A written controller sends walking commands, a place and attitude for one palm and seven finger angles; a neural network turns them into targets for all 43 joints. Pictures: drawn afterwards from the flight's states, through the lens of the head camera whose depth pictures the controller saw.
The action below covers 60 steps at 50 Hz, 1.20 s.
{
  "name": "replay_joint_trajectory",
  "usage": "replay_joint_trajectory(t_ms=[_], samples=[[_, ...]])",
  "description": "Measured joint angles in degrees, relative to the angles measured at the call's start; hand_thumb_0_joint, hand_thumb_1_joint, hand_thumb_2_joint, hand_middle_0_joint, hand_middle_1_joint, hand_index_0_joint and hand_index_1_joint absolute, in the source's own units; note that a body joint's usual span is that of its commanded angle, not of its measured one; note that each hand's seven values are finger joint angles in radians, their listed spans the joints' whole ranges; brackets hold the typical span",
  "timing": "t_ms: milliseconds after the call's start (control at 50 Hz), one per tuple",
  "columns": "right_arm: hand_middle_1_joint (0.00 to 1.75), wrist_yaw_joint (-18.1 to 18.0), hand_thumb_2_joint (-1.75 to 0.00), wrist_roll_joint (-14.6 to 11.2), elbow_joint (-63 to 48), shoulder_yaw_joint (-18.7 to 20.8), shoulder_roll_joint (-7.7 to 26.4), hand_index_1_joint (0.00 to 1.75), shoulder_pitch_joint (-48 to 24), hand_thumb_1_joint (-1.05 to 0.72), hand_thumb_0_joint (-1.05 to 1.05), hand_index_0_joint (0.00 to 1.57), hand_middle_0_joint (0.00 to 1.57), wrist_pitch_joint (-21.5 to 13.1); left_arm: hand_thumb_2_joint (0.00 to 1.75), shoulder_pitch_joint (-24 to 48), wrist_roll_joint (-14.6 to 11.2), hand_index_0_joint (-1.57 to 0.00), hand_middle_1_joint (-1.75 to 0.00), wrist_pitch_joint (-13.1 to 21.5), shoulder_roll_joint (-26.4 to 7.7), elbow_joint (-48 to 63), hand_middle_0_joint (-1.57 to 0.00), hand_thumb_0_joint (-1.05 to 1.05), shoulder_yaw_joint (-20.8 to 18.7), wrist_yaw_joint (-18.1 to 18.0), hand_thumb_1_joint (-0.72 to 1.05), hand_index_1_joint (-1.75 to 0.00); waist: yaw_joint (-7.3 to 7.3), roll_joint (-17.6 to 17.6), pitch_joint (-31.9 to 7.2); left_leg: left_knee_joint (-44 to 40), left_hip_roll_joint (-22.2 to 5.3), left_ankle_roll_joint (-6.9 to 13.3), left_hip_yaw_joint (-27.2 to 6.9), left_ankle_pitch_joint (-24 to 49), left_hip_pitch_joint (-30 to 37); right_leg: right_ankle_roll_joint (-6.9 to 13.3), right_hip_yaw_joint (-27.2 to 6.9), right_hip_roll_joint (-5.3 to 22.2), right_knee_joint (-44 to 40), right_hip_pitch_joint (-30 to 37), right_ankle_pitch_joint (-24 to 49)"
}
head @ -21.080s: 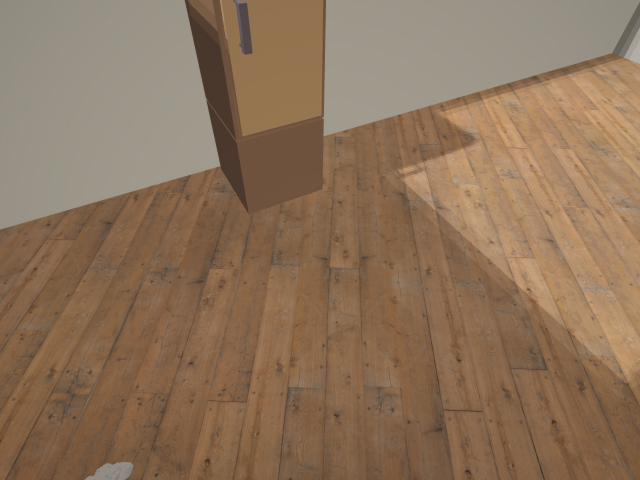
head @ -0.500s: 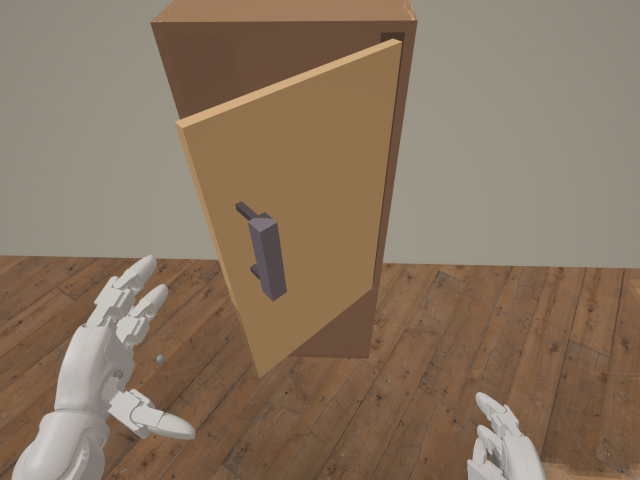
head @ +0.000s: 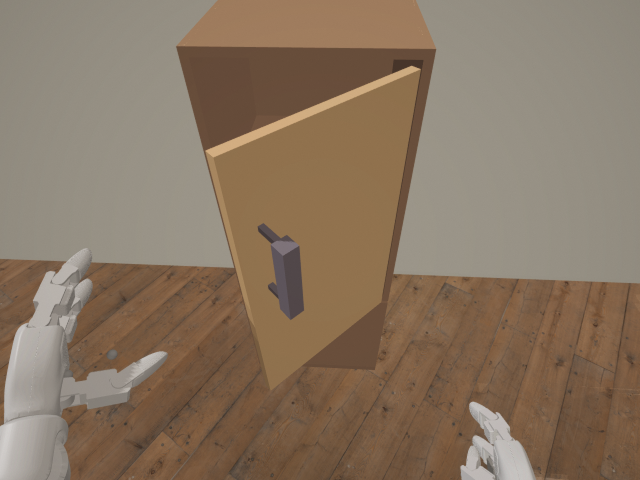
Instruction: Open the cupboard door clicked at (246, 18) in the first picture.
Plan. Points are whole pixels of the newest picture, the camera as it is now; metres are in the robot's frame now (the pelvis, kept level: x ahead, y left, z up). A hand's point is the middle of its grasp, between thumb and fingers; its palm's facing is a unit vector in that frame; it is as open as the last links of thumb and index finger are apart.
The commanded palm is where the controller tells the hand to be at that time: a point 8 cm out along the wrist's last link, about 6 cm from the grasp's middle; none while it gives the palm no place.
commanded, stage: draw the hand back to the body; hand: left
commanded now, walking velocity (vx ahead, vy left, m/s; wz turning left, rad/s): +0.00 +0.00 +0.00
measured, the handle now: (279, 271) +0.38 +0.11 +0.05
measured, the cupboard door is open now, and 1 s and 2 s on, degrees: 44 44 44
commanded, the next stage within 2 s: step back with the hand held close in 0.68 s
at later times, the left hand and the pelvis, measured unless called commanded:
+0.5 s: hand (86, 332) +0.20 +0.26 +0.15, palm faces +0.47 -0.79 -0.39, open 7.7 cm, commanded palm +0.15 +0.29 +0.17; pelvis +0.01 -0.01 +0.01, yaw -1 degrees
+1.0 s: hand (94, 340) +0.19 +0.24 +0.16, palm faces +0.38 -0.79 -0.48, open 7.4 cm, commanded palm +0.13 +0.28 +0.18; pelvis -0.02 -0.01 +0.01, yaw -1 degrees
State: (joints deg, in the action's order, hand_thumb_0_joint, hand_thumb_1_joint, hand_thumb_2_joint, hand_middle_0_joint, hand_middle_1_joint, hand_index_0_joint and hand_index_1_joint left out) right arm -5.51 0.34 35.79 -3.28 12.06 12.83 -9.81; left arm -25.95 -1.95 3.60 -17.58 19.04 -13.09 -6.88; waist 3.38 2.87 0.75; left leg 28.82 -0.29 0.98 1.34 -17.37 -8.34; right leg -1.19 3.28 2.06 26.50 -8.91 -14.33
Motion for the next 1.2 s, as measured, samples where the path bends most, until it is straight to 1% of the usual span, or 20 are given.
replay_joint_trajectory(t_ms=[160, 280, 360, 420, 480, 580, 720, 840, 920, 1000, 1100, 1200], samples=[[0.30, 0.87, -0.90, 0.42, 0.65, 0.57, -0.01, 0.30, -1.01, -0.91, 0.02, 0.20, 0.20, 0.62, 0.66, 0.14, 0.18, -0.19, -0.30, 0.61, -0.40, 1.61, -0.18, 0.00, -2.33, -0.03, 0.35, -0.30, 0.25, 0.41, 0.41, -3.52, 0.19, 0.09, 0.60, 1.01, 3.25, -0.21, -0.54, 0.05, -3.04, 2.81, 0.94], [0.30, 1.12, -0.90, 0.42, 0.76, 1.15, -0.03, 0.30, -1.65, -0.91, 0.02, 0.20, 0.20, 1.66, 0.75, 0.21, -0.23, -0.20, -0.30, 0.83, -1.56, 1.82, -0.19, 0.00, -5.39, 0.19, 0.56, -0.30, 0.59, 0.41, 0.64, -4.88, -0.18, -0.19, 0.70, 1.42, 4.45, 0.04, -0.61, -0.37, -4.44, 3.97, 1.42], [0.29, 1.16, -0.90, 0.45, 1.01, 1.55, 0.31, 0.30, -1.85, -0.91, 0.02, 0.20, 0.20, 1.81, 0.81, 0.94, -0.35, -0.20, -0.30, 0.88, -1.66, 1.71, -0.20, 0.01, -7.00, -0.02, 0.69, -0.30, 0.96, 0.60, 0.95, -5.34, -0.43, -0.42, 0.57, 1.67, 4.84, 0.25, -0.46, -0.63, -5.05, 4.45, 1.70], [0.29, 1.30, -0.90, 0.44, 1.18, 1.78, 0.62, 0.30, -1.95, -0.91, 0.02, 0.20, 0.20, 1.94, 0.84, 1.11, -0.44, -0.20, -0.30, 0.99, -1.07, 1.63, -0.20, 0.01, -6.99, -0.12, 0.77, -0.30, 1.00, 0.77, 1.10, -5.73, -0.50, -0.53, 0.43, 1.96, 4.98, 0.37, -0.31, -0.71, -5.34, 4.59, 1.88], [0.29, 1.29, -0.90, 0.43, 1.33, 1.97, 0.77, 0.30, -2.06, -0.91, 0.02, 0.20, 0.20, 2.15, 0.87, 1.11, -0.40, -0.21, -0.30, 0.92, -0.41, 1.17, -0.20, 0.01, -6.18, 0.04, 0.82, -0.30, 0.98, 0.87, 1.29, -6.04, -0.64, -0.67, 0.35, 2.22, 5.10, 0.53, -0.23, -0.87, -5.57, 4.68, 2.07], [0.29, 1.04, -0.90, 0.52, 1.65, 2.12, 0.55, 0.30, -2.02, -0.91, 0.02, 0.20, 0.20, 2.18, 0.89, 0.75, -0.40, -0.21, -0.30, 0.80, -0.41, 0.70, -0.20, 0.01, -5.39, 0.31, 0.87, -0.30, 0.80, 0.70, 1.47, -6.33, -1.05, -1.02, 0.31, 2.51, 5.30, 0.92, -0.18, -1.29, -5.79, 4.82, 2.30], [0.29, 0.91, -0.90, 0.56, 2.02, 2.27, 0.48, 0.30, -1.70, -0.91, 0.02, 0.20, 0.20, 1.64, 0.89, 0.43, -0.40, -0.21, -0.30, 1.39, -0.94, 1.37, -0.21, 0.01, -5.88, 0.14, 0.88, -0.30, 0.63, 0.96, 1.37, -6.44, -1.58, -1.45, 0.27, 2.73, 5.66, 1.35, -0.14, -1.83, -6.14, 5.26, 2.65], [0.29, 0.86, -0.90, 0.18, 1.71, 2.25, 0.61, 0.30, -1.85, -0.91, 0.02, 0.20, 0.20, 1.90, 0.90, 1.34, -0.48, -0.21, -0.30, 1.91, -1.00, 0.93, -0.21, 0.01, -6.49, 0.51, 0.89, -0.30, 0.54, 1.35, 1.67, -6.32, -1.91, -1.59, 0.17, 3.15, 5.14, 1.55, -0.04, -2.16, -6.50, 4.98, 3.24], [0.29, 1.35, -0.90, 0.15, -0.10, 1.96, 0.84, 0.30, -2.92, -0.91, 0.02, 0.20, 0.20, 3.79, 0.90, 0.11, -0.29, -0.21, -0.30, 4.59, -2.06, 2.50, -0.21, 0.01, -9.11, 0.61, 0.89, -0.30, -1.08, 1.42, 1.20, -4.44, -2.44, -1.51, -0.08, 3.12, 0.85, 1.57, 0.17, -2.68, -7.07, 1.83, 4.52], [0.29, 1.37, -0.90, 0.01, -1.57, 2.78, 1.48, 0.30, -3.91, -0.91, 0.02, 0.20, 0.20, 5.69, 0.90, -2.88, -0.21, -0.21, -0.30, 5.41, -2.86, 4.49, -0.20, 0.01, -8.76, 0.90, 0.89, -0.30, -2.20, 0.98, 1.76, -3.89, -2.12, -1.15, 0.58, 3.78, -2.30, 1.16, -0.51, -2.33, -6.65, -1.50, 5.59], [0.29, 0.86, -0.90, -0.46, -2.72, 4.05, 1.69, 0.30, -3.99, -0.91, 0.02, 0.20, 0.20, 7.88, 0.90, -6.35, -0.21, -0.21, -0.30, 4.87, -4.51, 6.90, -0.21, 0.01, -8.16, 1.05, 0.89, -0.30, -2.98, -0.46, 2.37, -3.10, -1.19, -0.38, 1.59, 4.39, -4.63, 0.36, -1.53, -1.35, -4.65, -4.65, 5.86], [0.29, 0.37, -0.90, -0.65, -3.66, 4.28, 0.93, 0.30, -3.33, -0.91, 0.02, 0.20, 0.20, 8.68, 0.90, -6.95, -0.14, -0.22, -0.30, 5.16, -6.79, 9.64, -0.21, 0.01, -9.93, 0.28, 0.88, -0.30, -3.15, -2.75, 2.85, -1.60, -0.37, 0.28, 1.93, 4.85, -6.44, -0.20, -1.92, -0.46, -2.37, -6.82, 5.98]])
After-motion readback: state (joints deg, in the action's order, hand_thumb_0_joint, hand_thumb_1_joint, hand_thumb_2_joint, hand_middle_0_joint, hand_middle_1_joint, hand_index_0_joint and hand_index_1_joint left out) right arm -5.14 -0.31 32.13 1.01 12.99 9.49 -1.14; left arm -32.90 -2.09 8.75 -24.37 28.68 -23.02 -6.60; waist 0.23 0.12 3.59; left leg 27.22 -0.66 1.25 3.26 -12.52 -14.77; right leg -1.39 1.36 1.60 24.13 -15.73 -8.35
